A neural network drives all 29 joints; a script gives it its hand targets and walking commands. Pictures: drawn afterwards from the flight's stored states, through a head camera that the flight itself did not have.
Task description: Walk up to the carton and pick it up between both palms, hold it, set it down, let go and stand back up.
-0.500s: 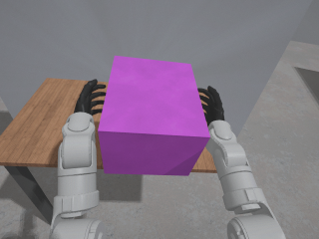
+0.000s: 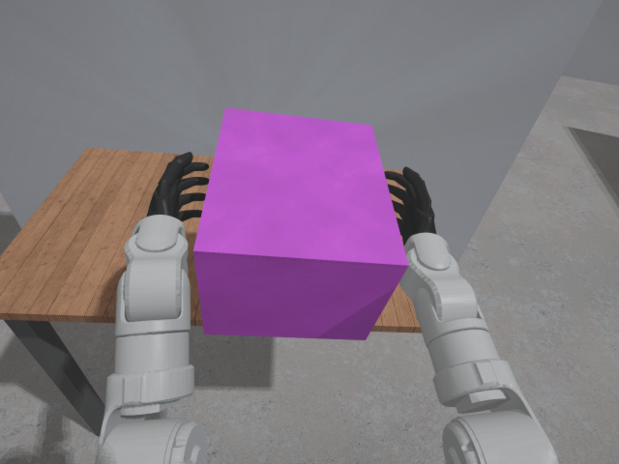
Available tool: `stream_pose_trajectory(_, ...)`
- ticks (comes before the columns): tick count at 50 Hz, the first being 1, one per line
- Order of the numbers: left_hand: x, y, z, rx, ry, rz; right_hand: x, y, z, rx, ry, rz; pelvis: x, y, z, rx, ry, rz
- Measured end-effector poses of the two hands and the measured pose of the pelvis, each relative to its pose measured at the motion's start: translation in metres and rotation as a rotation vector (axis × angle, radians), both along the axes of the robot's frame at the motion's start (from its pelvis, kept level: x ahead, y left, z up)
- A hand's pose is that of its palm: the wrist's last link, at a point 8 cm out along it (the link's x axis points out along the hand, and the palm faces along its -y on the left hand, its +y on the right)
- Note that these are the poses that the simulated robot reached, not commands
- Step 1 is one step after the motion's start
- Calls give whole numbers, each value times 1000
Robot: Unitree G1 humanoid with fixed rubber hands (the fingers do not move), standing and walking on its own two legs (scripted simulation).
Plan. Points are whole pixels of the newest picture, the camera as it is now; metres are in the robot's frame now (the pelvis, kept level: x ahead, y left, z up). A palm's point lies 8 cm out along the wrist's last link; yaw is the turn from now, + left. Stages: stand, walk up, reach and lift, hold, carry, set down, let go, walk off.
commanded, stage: hold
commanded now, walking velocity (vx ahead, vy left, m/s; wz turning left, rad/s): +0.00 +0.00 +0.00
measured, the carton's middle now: (294, 221) +0.40 +0.00 +0.13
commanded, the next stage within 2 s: none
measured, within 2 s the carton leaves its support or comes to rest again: neither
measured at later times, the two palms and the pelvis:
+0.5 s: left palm (167, 216) +0.36 +0.16 +0.18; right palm (415, 228) +0.36 -0.15 +0.17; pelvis +0.00 +0.00 +0.00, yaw +0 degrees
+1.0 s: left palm (166, 217) +0.36 +0.16 +0.18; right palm (414, 230) +0.36 -0.15 +0.17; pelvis +0.00 +0.00 +0.00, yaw +0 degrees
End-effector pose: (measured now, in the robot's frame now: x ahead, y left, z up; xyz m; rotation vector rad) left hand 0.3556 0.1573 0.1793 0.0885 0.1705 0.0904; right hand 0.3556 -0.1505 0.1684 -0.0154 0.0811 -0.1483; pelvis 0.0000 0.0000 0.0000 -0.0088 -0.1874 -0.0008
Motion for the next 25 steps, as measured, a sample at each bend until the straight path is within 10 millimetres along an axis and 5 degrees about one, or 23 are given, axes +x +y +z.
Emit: stream_pose_trajectory(25,3,0,0,4,-1,2,3,0,0,-6,-1,1,-1,-1,0,0,9,2)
